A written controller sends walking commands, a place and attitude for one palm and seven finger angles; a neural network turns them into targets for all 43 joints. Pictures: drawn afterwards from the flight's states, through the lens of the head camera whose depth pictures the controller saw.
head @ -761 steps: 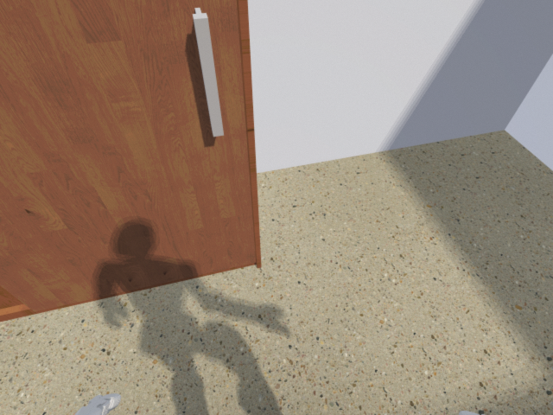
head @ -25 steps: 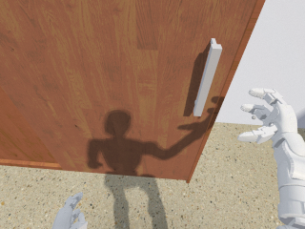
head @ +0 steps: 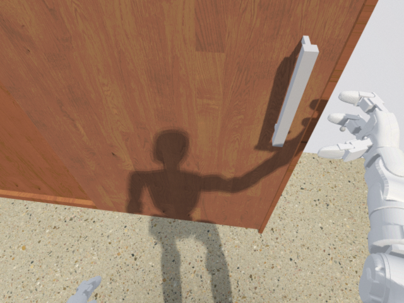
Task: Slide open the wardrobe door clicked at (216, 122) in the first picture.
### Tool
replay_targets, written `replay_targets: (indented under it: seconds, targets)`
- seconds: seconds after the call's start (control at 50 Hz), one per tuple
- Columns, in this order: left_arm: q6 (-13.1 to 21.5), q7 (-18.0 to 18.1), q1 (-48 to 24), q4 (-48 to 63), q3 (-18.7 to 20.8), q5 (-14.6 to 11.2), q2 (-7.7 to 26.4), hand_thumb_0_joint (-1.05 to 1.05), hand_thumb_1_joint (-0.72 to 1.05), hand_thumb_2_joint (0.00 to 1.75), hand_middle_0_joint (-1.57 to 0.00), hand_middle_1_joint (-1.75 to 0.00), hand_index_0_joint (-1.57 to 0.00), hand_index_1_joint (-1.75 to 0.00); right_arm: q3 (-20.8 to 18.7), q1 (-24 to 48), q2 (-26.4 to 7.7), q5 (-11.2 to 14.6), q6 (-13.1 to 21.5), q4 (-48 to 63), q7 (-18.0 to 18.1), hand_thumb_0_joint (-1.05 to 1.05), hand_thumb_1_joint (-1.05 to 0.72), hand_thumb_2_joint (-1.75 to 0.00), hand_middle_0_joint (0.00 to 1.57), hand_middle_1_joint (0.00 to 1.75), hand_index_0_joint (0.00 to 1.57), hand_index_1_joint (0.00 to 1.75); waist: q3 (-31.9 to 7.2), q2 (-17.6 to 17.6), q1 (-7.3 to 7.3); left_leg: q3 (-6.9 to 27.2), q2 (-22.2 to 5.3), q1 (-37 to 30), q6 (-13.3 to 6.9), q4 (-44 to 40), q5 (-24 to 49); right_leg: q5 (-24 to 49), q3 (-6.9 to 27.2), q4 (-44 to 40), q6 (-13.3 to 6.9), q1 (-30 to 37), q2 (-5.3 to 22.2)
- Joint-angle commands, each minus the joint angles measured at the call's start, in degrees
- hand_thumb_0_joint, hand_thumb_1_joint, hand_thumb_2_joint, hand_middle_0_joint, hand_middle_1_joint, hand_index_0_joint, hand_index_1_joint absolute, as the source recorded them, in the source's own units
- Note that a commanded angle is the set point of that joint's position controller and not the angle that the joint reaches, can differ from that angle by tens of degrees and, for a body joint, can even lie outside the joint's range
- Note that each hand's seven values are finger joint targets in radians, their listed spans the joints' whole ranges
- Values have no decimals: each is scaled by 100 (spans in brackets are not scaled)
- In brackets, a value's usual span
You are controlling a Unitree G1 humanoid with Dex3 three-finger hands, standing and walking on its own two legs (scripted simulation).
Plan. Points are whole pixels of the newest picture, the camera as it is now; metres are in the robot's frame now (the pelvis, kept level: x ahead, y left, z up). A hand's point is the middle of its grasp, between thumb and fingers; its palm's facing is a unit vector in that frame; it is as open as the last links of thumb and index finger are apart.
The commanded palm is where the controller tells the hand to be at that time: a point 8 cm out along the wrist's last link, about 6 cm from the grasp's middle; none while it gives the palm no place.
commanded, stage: move the hooked fingers beside the handle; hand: right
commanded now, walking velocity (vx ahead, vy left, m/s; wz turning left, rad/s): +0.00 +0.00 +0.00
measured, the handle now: (289, 97) +0.54 -0.13 +0.12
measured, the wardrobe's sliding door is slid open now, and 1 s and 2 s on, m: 0.00 0.00 0.00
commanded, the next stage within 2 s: feel for the door with the fingertips in 1.38 s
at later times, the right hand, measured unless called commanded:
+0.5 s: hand (338, 125) +0.46 -0.22 +0.13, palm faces +0.07 +1.00 +0.00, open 14.0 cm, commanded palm +0.43 -0.26 +0.13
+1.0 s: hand (335, 118) +0.46 -0.21 +0.13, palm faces +0.06 +1.00 +0.00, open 14.0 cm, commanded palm +0.44 -0.25 +0.13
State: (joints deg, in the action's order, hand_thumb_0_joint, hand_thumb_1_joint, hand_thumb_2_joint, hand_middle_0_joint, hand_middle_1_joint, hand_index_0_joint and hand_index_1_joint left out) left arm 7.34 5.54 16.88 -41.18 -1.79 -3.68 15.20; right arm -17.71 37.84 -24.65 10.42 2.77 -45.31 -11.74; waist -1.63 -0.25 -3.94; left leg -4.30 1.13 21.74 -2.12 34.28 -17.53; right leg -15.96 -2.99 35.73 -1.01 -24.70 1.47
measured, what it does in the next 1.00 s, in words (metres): stands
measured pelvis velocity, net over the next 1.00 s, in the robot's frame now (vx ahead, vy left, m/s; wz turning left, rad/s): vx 0.01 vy -0.01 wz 0.02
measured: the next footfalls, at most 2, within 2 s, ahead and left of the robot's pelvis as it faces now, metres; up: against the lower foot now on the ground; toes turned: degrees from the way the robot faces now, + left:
none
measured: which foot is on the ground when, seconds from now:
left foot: down 0.00-1.00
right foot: down 0.00-1.00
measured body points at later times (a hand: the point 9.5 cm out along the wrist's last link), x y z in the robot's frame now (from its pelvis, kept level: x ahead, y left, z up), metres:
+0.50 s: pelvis +0.01 -0.01 +0.00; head +0.05 -0.01 +0.45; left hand +0.05 +0.27 -0.11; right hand +0.45 -0.27 +0.13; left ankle +0.00 +0.09 -0.73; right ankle +0.02 -0.11 -0.73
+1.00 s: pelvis +0.01 -0.01 -0.01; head +0.05 -0.02 +0.44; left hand +0.06 +0.26 -0.12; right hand +0.46 -0.26 +0.14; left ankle +0.00 +0.09 -0.73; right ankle +0.02 -0.11 -0.73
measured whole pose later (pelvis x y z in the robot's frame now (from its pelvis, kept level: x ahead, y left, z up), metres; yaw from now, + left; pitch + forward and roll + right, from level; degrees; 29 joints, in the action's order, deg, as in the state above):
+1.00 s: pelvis +0.01 -0.01 -0.01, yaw +1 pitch +8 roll +1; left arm 6.0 3.6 21.0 -40.8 -1.1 -3.2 15.0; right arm -18.4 42.7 -25.1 9.0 9.2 -53.6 -11.4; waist -4.1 0.5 -5.1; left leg -3.4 1.3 26.0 -1.6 36.7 -18.8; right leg -18.1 -3.7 39.0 -1.5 -29.0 1.8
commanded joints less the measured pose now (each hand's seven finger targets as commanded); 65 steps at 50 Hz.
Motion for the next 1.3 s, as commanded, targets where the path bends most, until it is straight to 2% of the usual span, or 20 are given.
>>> replay_targets:
  seconds: [0.0,0.1,0.16,0.28,0.42,0.52,0.56,0.62,0.66,0.72,0.78,0.82,0.9,0.94,0.98,1.0,1.14,1.16,1.22,1.28]
  targets:
    - [224,12,173,526,360,16,916,0,90,90,-20,-30,-20,-30,-187,3166,-1435,11,603,883,-41,0,50,-30,30,120,30,120,-1925,356,-117,490,-56,-222,117,-409,1404,976,374,-248,-64,1016,-105]
    - [184,-41,428,455,384,39,975,0,90,90,-20,-30,-20,-30,-339,3370,-1612,-44,679,202,-41,0,50,-30,30,120,30,120,-2011,149,-156,498,-45,-218,129,-303,1565,1044,376,-147,-69,751,-102]
    - [172,-83,538,477,417,69,993,0,90,90,-20,-30,-20,-30,-422,3464,-1697,-87,810,237,-17,0,50,-30,30,120,30,120,-2221,281,-138,491,-18,-225,119,-211,1776,1284,354,-46,-71,828,-100]
    - [86,-158,584,695,462,68,1000,0,90,90,-20,-30,-20,-30,-785,2427,-1937,-115,871,450,-33,0,50,-30,30,120,30,120,-2487,274,149,498,2,-698,110,-68,2455,1759,250,-52,-70,730,-101]
    - [36,-113,458,725,482,0,933,0,90,90,-20,-30,-20,-30,-384,2698,-1437,17,778,1193,-30,0,50,-30,30,120,30,120,-1976,429,-53,430,87,-194,117,-267,1926,1473,287,-124,-86,1017,-46]
    - [82,-69,415,579,476,1,899,0,90,90,-20,-30,-20,-30,-24,3104,-1066,-8,746,1372,95,0,50,-30,30,120,30,120,-2029,698,-160,343,107,176,89,-313,1541,1469,443,-139,-46,1440,-11]
    - [80,-55,429,505,441,12,918,0,90,90,-20,-30,-20,-30,-81,3188,-1134,-33,699,1048,166,0,50,-30,30,120,30,120,-1806,501,-184,322,102,221,78,-345,1368,1287,463,-162,-54,1300,-21]
    - [97,-76,398,491,405,21,888,0,90,90,-20,-30,-20,-30,155,3266,-793,-84,570,565,231,0,50,-30,30,120,30,120,-1706,333,-231,271,80,347,83,-326,1204,1104,523,-205,-27,1188,-35]
    - [71,-77,461,459,378,50,953,0,90,90,-20,-30,-20,-30,-199,3220,-1200,-125,562,91,296,0,50,-30,30,120,30,120,-1559,13,-184,310,61,284,87,-348,1100,896,489,-192,-55,866,-59]
    - [76,-90,461,539,359,84,939,0,90,90,-20,-30,-20,-30,-364,3434,-1440,-195,713,-97,309,0,50,-30,30,120,30,120,-1843,2,-139,376,15,103,96,-241,1226,887,441,-157,-46,706,-84]
    - [99,-125,487,592,366,123,930,0,90,90,-20,-30,-20,-30,-453,3645,-1676,-283,1067,216,294,0,50,-30,30,120,30,120,-2339,293,-103,451,15,-60,95,-116,1563,1193,409,-41,-49,884,-87]
    - [122,-156,494,639,387,112,899,0,90,90,-20,-30,-20,-30,-330,3518,-1507,-278,1235,473,230,0,50,-30,30,120,30,120,-2608,593,-68,410,54,-6,65,-35,1696,1503,442,28,-7,1207,-62]
    - [103,-159,499,650,438,59,943,0,90,90,-20,-30,-20,-30,-295,3206,-1400,-128,1131,518,43,0,50,-30,30,120,30,120,-2573,511,-80,398,88,-84,71,-84,1873,1664,429,33,-28,1235,-41]
    - [93,-148,489,660,437,20,924,0,90,90,-20,-30,-20,-30,-75,2976,-1046,-18,908,392,-50,0,50,-30,30,120,30,120,-2256,375,-114,346,103,6,88,-168,1758,1526,411,-28,-37,1121,-37]
    - [58,-123,509,622,423,12,977,0,90,90,-20,-30,-20,-30,-290,2929,-1330,4,730,201,-42,0,50,-30,30,120,30,120,-1884,162,-98,371,71,-28,102,-233,1665,1229,387,-81,-67,746,-55]
    - [39,-120,509,633,408,4,967,0,90,90,-20,-30,-20,-30,-184,2914,-1186,5,649,123,-31,0,50,-30,30,120,30,120,-1706,27,-139,369,69,8,111,-269,1587,1092,378,-119,-82,656,-74]
    - [91,-140,502,618,450,62,884,0,90,90,-20,-30,-20,-30,-172,3309,-1229,-121,1049,1210,235,0,50,-30,30,120,30,120,-2381,723,-80,362,106,28,55,-168,1616,1523,463,-62,-24,1349,-44]
    - [112,-140,504,632,466,71,893,0,90,90,-20,-30,-20,-30,-153,3281,-1213,-114,1101,1371,255,0,50,-30,30,120,30,120,-2511,643,-69,364,121,-45,58,-148,1745,1713,460,-20,-35,1434,-34]
    - [113,-134,442,567,446,48,886,0,90,90,-20,-30,-20,-30,-137,3047,-1112,-94,969,980,288,0,50,-30,30,120,30,120,-2225,537,-82,339,126,39,73,-222,1567,1444,457,-100,-30,1291,-37]
    - [61,-106,444,540,393,29,936,0,90,90,-20,-30,-20,-30,-285,2889,-1275,-129,665,142,289,0,50,-30,30,120,30,120,-1554,-45,-115,366,66,40,115,-348,1316,876,392,-211,-83,644,-73]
